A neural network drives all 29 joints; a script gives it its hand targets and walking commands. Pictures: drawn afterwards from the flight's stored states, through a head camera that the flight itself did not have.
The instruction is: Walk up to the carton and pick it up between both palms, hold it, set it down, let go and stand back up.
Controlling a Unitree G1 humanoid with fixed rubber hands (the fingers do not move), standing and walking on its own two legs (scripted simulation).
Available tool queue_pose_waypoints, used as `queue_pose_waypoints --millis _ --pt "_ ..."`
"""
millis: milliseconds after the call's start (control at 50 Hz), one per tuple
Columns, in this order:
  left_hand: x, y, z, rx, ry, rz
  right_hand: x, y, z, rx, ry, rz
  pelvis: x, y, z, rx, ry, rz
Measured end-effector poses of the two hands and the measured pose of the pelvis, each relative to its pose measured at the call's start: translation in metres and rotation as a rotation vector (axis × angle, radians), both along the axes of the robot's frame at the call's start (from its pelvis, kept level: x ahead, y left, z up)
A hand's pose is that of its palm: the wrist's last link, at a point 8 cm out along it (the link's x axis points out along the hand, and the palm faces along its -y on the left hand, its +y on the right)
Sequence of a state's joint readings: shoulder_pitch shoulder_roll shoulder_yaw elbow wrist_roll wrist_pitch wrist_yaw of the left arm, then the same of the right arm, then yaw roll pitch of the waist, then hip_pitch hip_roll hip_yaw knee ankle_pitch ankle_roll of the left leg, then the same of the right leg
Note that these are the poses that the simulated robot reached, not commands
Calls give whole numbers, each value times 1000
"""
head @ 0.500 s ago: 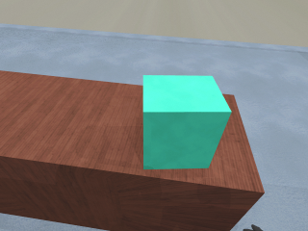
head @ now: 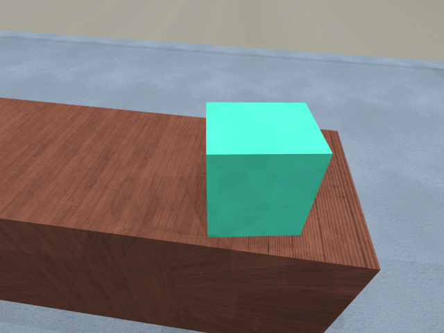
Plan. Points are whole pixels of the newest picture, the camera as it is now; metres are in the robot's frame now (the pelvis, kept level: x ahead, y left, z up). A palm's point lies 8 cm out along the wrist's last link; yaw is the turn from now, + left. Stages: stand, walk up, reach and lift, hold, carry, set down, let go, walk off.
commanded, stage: stand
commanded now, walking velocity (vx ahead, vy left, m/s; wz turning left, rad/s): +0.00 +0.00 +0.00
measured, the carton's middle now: (255, 171) +0.50 -0.03 +0.02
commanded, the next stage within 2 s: none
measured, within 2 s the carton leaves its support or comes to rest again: neither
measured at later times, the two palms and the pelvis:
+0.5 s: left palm out of the picture +0.05 +0.30 -0.11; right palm out of the picture +0.11 -0.27 -0.10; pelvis +0.00 +0.00 +0.00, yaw +0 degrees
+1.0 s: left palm out of the picture +0.05 +0.30 -0.11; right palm out of the picture +0.11 -0.27 -0.10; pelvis +0.00 +0.00 +0.00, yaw +0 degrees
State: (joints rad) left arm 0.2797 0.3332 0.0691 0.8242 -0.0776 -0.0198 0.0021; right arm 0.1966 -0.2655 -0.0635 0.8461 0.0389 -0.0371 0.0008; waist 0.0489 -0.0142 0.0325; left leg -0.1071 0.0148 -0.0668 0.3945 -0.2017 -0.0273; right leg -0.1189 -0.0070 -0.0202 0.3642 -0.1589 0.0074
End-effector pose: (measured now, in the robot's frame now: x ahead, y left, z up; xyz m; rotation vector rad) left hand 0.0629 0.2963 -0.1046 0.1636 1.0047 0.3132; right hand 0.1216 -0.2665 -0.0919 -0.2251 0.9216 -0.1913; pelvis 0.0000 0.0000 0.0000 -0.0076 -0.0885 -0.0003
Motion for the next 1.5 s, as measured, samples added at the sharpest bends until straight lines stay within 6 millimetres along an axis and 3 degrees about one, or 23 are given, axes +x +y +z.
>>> queue_pose_waypoints --millis 840,1500 --pt "-13 1 -2 8 60 0 -14 -4 -10 0 63 -13 -1 0 0 0 0 0" --pt "-12 1 -3 11 74 -1 -21 -7 -15 -2 100 -21 -1 0 0 0 0 0"
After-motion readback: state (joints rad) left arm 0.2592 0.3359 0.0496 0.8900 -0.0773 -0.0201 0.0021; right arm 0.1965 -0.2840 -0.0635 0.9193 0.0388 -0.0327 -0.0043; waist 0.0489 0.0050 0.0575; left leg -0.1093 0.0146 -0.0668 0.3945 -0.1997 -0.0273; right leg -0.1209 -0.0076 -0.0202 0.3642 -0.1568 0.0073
